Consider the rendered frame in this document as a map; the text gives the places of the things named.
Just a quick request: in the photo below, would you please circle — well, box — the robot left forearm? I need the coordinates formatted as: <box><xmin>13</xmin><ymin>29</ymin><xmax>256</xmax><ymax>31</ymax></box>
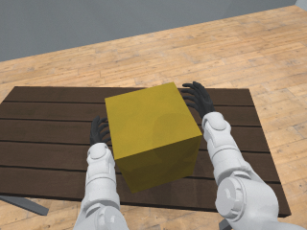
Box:
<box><xmin>74</xmin><ymin>143</ymin><xmax>121</xmax><ymax>227</ymax></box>

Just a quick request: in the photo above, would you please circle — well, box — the robot right upper arm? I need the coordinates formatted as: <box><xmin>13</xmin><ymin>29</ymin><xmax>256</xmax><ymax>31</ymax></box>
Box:
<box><xmin>215</xmin><ymin>175</ymin><xmax>307</xmax><ymax>230</ymax></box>

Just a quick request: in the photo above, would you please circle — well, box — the robot left hand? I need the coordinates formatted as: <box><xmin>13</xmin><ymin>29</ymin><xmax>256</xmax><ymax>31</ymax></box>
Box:
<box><xmin>89</xmin><ymin>115</ymin><xmax>111</xmax><ymax>147</ymax></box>

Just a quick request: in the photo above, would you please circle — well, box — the robot left upper arm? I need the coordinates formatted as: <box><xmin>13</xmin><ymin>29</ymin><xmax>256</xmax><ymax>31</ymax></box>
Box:
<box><xmin>73</xmin><ymin>205</ymin><xmax>129</xmax><ymax>230</ymax></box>

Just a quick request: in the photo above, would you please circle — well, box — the robot right forearm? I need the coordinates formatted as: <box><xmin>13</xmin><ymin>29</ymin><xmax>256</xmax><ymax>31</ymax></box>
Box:
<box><xmin>201</xmin><ymin>111</ymin><xmax>279</xmax><ymax>213</ymax></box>

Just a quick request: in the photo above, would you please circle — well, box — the robot right hand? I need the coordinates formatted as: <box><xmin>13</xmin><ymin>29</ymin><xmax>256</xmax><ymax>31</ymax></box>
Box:
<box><xmin>181</xmin><ymin>81</ymin><xmax>216</xmax><ymax>119</ymax></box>

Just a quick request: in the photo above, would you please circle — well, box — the table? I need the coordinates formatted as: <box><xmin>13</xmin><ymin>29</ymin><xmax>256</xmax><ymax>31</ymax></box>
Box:
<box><xmin>0</xmin><ymin>86</ymin><xmax>292</xmax><ymax>230</ymax></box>

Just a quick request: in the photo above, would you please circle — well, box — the carton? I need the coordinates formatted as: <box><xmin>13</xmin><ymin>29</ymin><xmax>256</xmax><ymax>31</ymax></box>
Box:
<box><xmin>105</xmin><ymin>81</ymin><xmax>202</xmax><ymax>194</ymax></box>

